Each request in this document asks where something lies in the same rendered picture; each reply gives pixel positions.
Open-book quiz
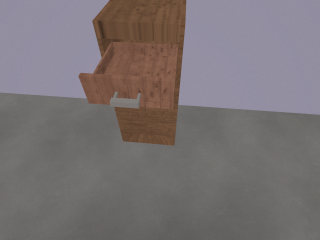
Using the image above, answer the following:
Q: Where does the handle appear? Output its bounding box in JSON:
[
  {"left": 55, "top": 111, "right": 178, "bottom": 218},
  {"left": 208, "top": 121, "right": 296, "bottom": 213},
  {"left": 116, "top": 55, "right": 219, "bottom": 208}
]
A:
[{"left": 110, "top": 92, "right": 141, "bottom": 109}]

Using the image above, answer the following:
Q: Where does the cabinet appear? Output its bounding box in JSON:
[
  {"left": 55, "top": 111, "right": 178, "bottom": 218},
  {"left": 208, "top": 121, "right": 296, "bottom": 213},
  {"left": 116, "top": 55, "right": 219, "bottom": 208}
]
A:
[{"left": 92, "top": 0, "right": 187, "bottom": 146}]

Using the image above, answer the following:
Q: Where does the drawer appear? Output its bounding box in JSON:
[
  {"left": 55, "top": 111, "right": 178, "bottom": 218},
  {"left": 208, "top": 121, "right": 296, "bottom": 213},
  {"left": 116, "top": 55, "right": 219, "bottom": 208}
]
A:
[{"left": 78, "top": 42, "right": 178, "bottom": 110}]

